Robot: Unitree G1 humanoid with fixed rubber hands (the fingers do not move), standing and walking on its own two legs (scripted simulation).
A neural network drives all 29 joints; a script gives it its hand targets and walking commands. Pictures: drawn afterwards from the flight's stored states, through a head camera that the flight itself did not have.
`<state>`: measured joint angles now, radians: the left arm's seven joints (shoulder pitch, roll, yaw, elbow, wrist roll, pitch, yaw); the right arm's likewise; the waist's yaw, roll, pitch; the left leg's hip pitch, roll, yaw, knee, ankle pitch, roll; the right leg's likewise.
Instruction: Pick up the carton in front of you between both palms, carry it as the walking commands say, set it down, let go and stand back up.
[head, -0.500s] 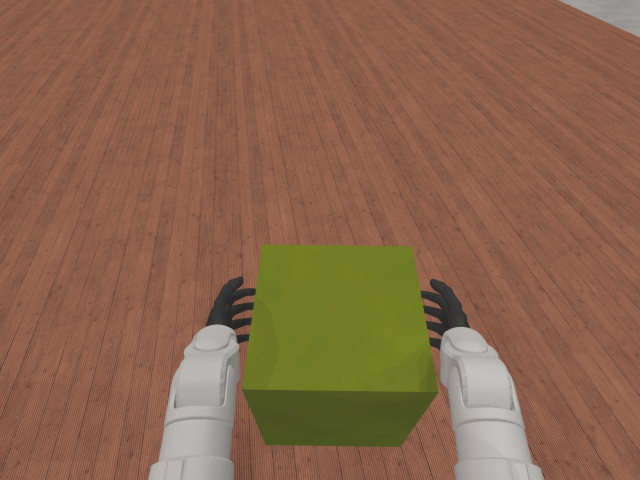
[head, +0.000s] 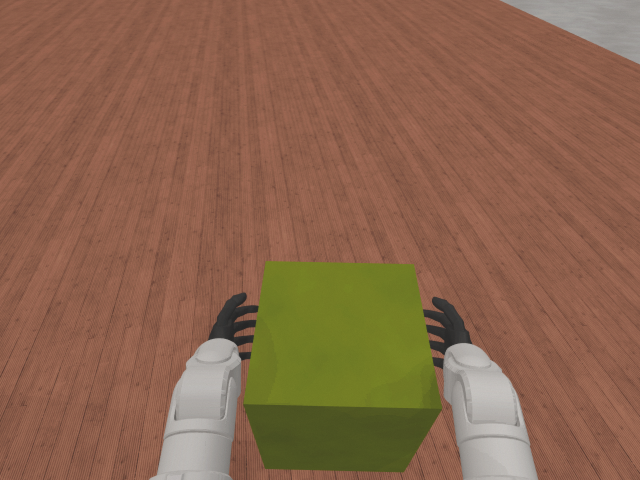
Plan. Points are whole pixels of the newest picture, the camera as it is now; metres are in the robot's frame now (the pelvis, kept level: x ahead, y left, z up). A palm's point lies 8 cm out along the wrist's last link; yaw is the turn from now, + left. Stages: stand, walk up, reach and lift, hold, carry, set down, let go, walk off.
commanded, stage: carry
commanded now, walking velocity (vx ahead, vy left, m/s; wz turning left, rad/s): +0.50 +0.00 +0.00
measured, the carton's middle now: (336, 370) +0.30 +0.00 -0.05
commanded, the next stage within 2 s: none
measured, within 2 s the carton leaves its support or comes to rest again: neither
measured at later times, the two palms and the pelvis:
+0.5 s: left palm (257, 238) +0.48 +0.13 +0.04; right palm (434, 242) +0.49 -0.17 +0.03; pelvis +0.21 -0.02 -0.01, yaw +1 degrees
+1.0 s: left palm (268, 176) +0.67 +0.13 +0.04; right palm (415, 174) +0.68 -0.16 +0.04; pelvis +0.39 -0.02 +0.00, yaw +0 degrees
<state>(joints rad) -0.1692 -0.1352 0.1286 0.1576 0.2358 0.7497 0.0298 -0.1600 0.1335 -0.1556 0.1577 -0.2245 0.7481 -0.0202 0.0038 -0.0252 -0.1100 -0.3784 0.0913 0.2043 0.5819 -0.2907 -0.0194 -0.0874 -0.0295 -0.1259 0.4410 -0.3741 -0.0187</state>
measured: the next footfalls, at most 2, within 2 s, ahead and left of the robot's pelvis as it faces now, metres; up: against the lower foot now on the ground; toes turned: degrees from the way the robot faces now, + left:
right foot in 0.50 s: +0.35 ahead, -0.13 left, +0.00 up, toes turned -3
left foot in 0.84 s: +0.45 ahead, +0.09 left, +0.00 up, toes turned -9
